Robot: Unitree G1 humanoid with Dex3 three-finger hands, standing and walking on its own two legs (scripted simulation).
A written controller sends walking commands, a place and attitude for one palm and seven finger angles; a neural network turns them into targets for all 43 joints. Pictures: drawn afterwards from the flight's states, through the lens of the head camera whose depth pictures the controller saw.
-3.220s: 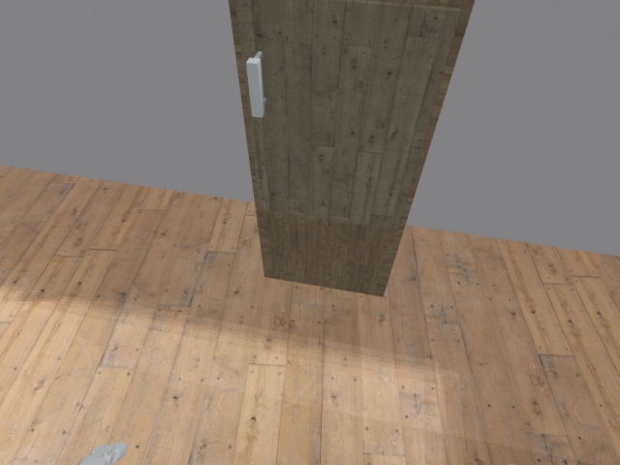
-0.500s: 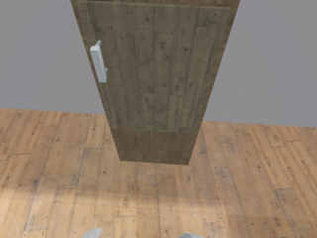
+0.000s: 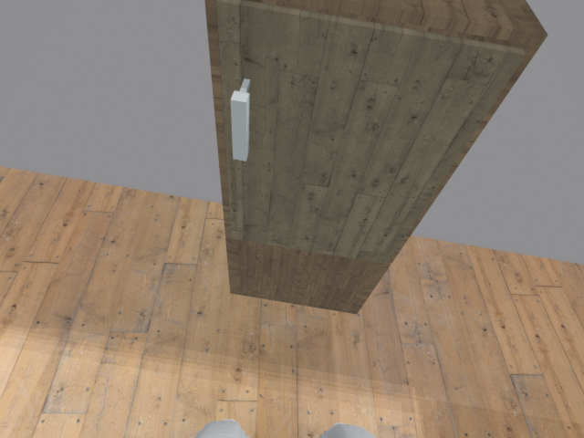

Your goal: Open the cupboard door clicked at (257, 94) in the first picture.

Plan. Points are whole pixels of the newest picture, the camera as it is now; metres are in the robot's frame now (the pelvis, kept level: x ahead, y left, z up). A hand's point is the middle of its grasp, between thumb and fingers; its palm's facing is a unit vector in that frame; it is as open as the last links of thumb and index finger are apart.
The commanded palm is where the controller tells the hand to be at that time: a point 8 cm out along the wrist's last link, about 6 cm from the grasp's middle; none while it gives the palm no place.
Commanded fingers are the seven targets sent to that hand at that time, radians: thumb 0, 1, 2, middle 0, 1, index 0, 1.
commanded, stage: come to a stop and stand still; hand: left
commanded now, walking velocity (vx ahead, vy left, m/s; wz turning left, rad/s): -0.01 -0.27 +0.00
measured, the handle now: (243, 120) +0.57 +0.15 +0.08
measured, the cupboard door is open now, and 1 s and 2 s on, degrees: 0 0 0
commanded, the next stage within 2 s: look again from close up in 1.70 s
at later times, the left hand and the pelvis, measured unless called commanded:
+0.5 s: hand out of the picture -0.06 +0.14 -0.15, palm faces +0.04 -0.97 -0.24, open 7.4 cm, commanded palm none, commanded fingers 0.00 0.90 0.90 -0.20 -0.30 -0.20 -0.30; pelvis -0.06 -0.04 +0.02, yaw -1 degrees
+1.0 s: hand out of the picture -0.10 +0.12 -0.17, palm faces +0.12 -0.98 -0.14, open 7.4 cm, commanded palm none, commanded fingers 0.00 0.90 0.90 -0.20 -0.30 -0.20 -0.30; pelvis -0.02 -0.02 +0.00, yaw +0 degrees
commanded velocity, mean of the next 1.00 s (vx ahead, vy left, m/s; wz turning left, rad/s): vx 0.06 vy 0.02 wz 0.00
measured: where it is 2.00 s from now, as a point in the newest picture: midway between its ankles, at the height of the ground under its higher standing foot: outside the picture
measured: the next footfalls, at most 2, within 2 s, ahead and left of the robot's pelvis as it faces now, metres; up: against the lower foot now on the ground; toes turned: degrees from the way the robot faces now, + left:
right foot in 0.44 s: -0.04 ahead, -0.14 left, +0.00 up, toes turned -5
left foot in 0.90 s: +0.01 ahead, +0.11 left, +0.00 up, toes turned +5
